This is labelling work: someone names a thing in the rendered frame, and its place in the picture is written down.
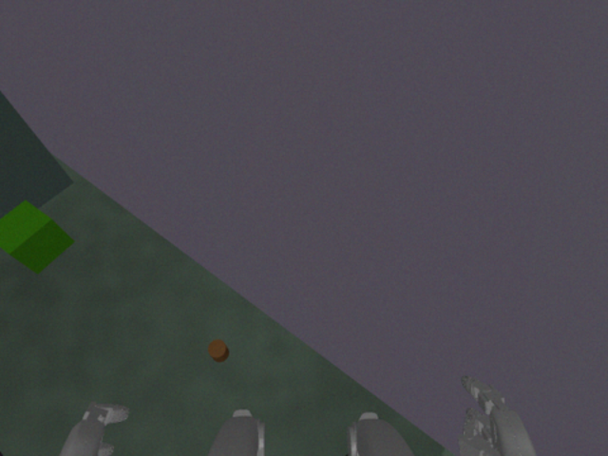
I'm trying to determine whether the right robot hand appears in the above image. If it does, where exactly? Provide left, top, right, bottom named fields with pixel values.
left=458, top=375, right=537, bottom=456

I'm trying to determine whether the left robot hand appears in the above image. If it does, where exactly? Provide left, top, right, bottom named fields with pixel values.
left=59, top=402, right=129, bottom=456

